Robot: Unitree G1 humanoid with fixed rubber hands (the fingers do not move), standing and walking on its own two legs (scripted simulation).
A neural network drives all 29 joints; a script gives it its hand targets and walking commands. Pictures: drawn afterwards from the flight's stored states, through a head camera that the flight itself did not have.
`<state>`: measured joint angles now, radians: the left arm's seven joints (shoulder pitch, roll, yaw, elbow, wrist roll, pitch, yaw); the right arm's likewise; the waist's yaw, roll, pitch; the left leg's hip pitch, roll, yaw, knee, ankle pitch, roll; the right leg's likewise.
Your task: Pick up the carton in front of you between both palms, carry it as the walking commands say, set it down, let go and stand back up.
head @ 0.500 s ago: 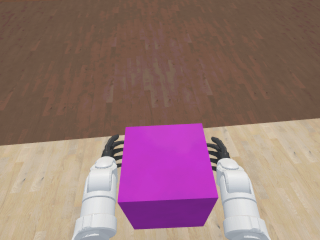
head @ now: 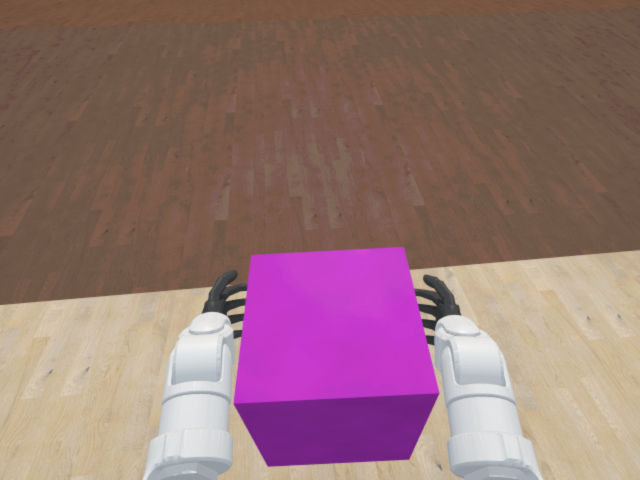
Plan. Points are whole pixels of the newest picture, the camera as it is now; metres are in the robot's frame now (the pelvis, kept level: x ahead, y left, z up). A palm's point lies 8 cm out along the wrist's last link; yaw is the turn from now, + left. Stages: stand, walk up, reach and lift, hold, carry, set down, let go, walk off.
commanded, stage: hold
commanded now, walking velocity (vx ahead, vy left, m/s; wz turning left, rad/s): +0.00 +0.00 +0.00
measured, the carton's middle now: (333, 361) +0.28 +0.00 -0.03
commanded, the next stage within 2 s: carry in 0.76 s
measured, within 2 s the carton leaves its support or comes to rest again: neither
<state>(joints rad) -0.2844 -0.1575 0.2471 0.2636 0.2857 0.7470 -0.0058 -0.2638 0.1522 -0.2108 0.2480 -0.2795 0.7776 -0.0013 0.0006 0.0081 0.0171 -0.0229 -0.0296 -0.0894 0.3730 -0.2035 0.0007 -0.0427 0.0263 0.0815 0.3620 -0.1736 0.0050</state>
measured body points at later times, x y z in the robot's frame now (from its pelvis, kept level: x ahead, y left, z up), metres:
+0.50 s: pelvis +0.00 +0.00 +0.00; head -0.04 -0.01 +0.45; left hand +0.30 +0.15 +0.05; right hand +0.30 -0.15 +0.04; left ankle +0.01 +0.12 -0.74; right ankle +0.03 -0.12 -0.75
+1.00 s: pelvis +0.04 +0.02 -0.01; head +0.00 +0.02 +0.44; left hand +0.32 +0.18 +0.06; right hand +0.33 -0.12 +0.06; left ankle +0.01 +0.12 -0.75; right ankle +0.03 -0.12 -0.74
